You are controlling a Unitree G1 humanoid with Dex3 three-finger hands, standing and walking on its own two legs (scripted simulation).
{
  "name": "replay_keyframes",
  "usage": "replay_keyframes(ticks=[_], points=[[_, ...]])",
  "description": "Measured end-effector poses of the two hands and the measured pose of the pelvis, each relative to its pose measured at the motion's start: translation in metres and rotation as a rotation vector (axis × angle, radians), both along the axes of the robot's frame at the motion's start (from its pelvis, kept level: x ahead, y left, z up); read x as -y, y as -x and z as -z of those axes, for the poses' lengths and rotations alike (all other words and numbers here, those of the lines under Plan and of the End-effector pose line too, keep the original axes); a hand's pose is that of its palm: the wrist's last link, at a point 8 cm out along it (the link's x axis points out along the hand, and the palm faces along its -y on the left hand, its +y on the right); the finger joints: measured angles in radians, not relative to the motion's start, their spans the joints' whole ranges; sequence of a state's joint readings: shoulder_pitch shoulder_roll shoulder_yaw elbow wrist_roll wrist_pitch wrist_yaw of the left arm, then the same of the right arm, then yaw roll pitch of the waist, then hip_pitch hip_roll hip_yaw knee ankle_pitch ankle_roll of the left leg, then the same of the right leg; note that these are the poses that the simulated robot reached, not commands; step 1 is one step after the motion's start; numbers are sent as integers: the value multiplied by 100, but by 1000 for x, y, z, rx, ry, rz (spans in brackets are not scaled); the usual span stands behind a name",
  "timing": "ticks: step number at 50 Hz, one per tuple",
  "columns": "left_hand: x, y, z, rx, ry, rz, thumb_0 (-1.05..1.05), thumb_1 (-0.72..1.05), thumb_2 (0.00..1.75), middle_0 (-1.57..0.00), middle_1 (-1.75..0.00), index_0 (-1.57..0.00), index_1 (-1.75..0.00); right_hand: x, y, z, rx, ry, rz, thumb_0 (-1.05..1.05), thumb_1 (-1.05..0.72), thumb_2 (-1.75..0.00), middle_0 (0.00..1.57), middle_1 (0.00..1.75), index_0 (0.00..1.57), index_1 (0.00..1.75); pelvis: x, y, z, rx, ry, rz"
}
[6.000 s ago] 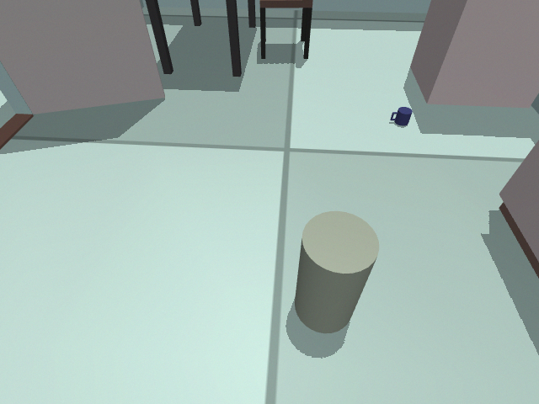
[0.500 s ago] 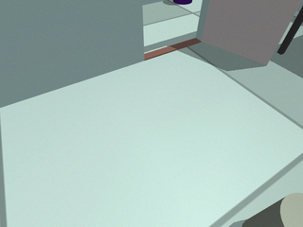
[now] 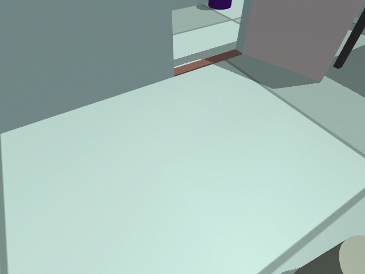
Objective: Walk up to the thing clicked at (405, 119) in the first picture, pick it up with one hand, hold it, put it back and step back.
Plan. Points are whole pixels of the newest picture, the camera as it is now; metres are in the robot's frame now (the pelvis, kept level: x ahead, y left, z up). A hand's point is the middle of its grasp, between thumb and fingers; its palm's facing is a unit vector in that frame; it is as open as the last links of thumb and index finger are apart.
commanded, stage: stand
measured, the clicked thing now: out of the picture +0.46 -2.01 -0.74
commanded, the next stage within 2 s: walk up in 0.10 s
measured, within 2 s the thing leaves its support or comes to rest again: neither
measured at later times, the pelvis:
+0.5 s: pelvis +0.07 -0.03 -0.01, yaw -1 degrees
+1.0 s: pelvis +0.25 +0.01 -0.01, yaw -14 degrees
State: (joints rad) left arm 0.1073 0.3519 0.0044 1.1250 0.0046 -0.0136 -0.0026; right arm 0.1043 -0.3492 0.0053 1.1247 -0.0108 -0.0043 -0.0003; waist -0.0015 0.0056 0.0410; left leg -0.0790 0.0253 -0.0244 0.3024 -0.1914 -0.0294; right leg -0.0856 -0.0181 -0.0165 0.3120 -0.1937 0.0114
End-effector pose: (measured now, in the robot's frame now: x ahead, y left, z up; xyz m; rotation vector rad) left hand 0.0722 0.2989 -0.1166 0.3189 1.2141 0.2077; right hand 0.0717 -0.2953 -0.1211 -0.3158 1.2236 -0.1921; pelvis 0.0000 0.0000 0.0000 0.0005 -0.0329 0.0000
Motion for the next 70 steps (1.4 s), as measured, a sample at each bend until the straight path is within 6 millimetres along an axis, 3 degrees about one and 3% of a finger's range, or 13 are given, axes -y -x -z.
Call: replay_keyframes(ticks=[9,14,18,25,30,36,39,44,48,53,57,62,70], points=[[-5,6,1,13,10,-7,1,90,90,-21,-30,-21,-30,6,7,0,17,-5,-2,0,-90,-90,20,30,21,30,1,-4,4,6,-7,4],[-9,3,3,-8,-28,-7,1,90,90,-21,-30,-20,-30,27,13,7,6,2,27,0,-90,-90,20,30,21,30,14,-19,14,8,-27,24],[1,-4,-1,8,-49,-24,1,91,90,-21,-30,-20,-30,48,9,15,-55,7,31,1,-90,-90,20,30,21,30,28,-38,17,12,4,-1],[11,4,-16,-80,-62,-65,1,90,90,-21,-30,-21,-30,53,-57,7,-10,1,-9,1,-90,-90,20,30,21,30,30,-74,7,20,-8,14],[6,-16,-7,-102,-58,-73,1,90,90,-21,-30,-21,-30,40,-119,9,34,-13,-65,1,-90,-90,20,30,20,30,25,-103,14,28,20,-7],[-5,-66,22,-131,-21,-32,1,90,90,-21,-30,-21,-30,10,-207,6,182,-8,-79,1,-90,-90,20,30,21,30,7,-153,31,36,0,72],[-5,-108,24,-133,-3,25,1,90,90,-21,-30,-20,-30,-1,-230,-6,293,-10,-47,1,-90,-90,20,30,21,30,-4,-173,28,40,9,113],[-10,-193,4,-31,4,151,1,90,90,-21,-30,-21,-30,-2,-230,-26,324,-12,65,0,-90,-90,20,30,21,30,-9,-209,12,42,18,181],[-18,-253,-12,20,-35,218,1,90,90,-21,-30,-21,-30,9,-218,-27,289,7,125,0,-90,-90,20,30,21,30,-7,-236,8,39,4,219],[-15,-319,-24,18,-114,320,1,90,90,-21,-30,-20,-30,31,-198,-11,215,19,219,0,-90,-90,20,30,21,30,0,-269,14,34,-22,282],[-4,-368,-28,38,-192,385,1,90,90,-21,-30,-20,-30,49,-188,17,139,11,301,1,-90,-90,20,30,21,30,14,-300,31,23,-34,320],[6,-409,-32,107,-238,395,1,90,90,-21,-30,-21,-30,48,-206,43,37,-22,325,1,-90,-90,20,30,20,30,19,-329,39,22,-2,366],[9,-461,-29,66,-207,471,1,90,90,-21,-30,-21,-30,22,-254,35,87,-34,373,1,-90,-90,20,30,21,30,0,-372,30,10,-8,448]])
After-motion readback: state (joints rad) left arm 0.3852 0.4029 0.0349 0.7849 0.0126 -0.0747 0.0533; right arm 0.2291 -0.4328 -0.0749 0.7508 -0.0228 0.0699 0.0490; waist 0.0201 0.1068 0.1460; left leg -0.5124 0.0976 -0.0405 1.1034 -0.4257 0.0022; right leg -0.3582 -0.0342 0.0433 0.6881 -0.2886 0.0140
